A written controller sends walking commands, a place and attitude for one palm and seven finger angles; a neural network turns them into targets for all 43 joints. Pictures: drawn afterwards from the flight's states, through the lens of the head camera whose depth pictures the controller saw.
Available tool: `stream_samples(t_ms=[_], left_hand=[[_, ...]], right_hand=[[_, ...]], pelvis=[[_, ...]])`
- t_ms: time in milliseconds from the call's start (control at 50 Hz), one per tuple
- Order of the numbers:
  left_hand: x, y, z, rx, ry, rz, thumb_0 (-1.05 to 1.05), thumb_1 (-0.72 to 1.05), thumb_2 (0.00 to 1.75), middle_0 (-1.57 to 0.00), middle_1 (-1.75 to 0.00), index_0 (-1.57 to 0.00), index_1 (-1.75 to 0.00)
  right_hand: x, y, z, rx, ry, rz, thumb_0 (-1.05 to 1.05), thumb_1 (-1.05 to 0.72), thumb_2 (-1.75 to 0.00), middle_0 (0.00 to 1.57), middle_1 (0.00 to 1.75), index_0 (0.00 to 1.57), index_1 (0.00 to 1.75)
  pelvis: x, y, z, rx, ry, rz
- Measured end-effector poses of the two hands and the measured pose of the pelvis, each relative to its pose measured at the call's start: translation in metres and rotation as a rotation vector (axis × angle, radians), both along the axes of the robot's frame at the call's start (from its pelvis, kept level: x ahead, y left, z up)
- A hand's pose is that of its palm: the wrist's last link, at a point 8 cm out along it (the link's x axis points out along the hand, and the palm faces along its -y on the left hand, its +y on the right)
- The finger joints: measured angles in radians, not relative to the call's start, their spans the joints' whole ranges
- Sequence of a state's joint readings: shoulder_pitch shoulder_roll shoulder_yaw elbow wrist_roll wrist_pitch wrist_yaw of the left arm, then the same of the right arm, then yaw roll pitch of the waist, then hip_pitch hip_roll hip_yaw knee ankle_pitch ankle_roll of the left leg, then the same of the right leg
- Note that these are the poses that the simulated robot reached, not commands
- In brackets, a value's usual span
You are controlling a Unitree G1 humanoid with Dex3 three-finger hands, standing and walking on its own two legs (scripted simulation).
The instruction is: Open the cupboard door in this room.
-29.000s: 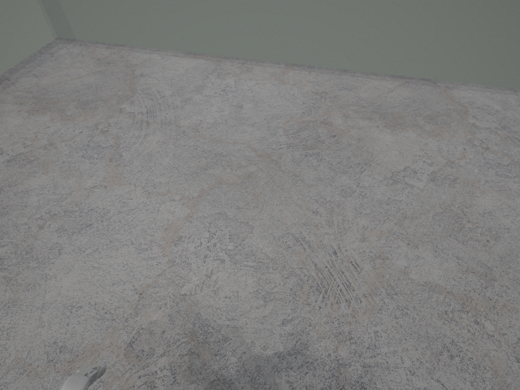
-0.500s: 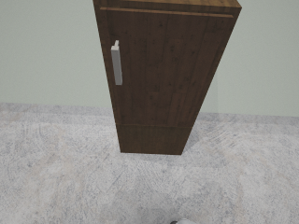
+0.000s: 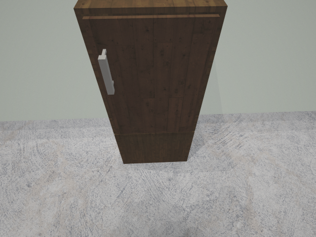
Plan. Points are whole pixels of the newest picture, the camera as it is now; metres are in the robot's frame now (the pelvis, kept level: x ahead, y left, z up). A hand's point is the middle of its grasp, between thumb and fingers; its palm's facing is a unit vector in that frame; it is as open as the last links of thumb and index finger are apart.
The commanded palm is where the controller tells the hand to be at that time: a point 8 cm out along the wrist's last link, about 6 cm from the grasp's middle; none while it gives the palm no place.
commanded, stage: come to a stop and stand still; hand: left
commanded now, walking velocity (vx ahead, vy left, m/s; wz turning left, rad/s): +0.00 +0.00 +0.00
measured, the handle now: (107, 72) +0.61 +0.20 +0.05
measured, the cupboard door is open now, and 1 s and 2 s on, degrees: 0 0 0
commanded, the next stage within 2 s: look again from close up in 1.32 s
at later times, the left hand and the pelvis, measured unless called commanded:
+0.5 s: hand out of the picture +0.00 +0.12 -0.17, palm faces +0.09 -0.98 -0.19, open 7.3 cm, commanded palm none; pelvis +0.02 -0.04 +0.00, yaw +2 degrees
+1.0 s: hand out of the picture +0.02 +0.16 -0.17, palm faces +0.06 -0.98 -0.20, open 7.4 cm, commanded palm none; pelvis +0.03 -0.01 +0.00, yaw +1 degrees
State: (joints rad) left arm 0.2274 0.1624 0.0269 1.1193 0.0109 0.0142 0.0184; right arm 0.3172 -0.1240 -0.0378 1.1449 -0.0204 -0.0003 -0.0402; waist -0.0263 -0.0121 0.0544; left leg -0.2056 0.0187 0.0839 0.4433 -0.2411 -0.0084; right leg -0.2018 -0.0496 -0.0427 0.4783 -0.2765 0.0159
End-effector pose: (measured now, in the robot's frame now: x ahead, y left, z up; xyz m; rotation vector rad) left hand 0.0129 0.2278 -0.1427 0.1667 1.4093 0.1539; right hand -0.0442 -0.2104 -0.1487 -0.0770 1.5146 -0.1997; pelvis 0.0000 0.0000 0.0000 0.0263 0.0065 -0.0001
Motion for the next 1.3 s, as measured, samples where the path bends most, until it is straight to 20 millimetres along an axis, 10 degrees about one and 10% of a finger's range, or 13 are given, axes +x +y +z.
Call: stream_samples(t_ms=[220,580,1300], left_hand=[[0.021,-0.031,0.011,0.041,-0.085,0.014,0.01,0.95,0.9,-0.2,-0.3,-0.2,-0.3],[-0.026,-0.064,0.0,-0.043,0.059,0.095,0.0,0.91,0.9,-0.2,-0.3,-0.2,-0.3],[0.008,0.0,0.002,-0.009,-0.025,0.036,0.0,0.91,0.9,-0.2,-0.3,-0.19,-0.3]], right_hand=[[0.017,-0.028,-0.007,0.045,-0.016,0.036,0.01,-0.91,-0.9,0.2,0.3,0.19,0.3],[0.079,-0.048,0.0,-0.02,-0.084,0.109,0.01,-0.92,-0.9,0.2,0.3,0.19,0.3],[0.059,-0.001,0.007,-0.014,-0.079,0.083,0.01,-0.91,-0.9,0.2,0.3,0.2,0.3]], pelvis=[[0.01,-0.035,0.002,-0.011,-0.019,0.024],[0.025,-0.039,0.002,-0.02,-0.022,0.031],[0.023,0.004,0.006,-0.018,-0.033,0.017]])
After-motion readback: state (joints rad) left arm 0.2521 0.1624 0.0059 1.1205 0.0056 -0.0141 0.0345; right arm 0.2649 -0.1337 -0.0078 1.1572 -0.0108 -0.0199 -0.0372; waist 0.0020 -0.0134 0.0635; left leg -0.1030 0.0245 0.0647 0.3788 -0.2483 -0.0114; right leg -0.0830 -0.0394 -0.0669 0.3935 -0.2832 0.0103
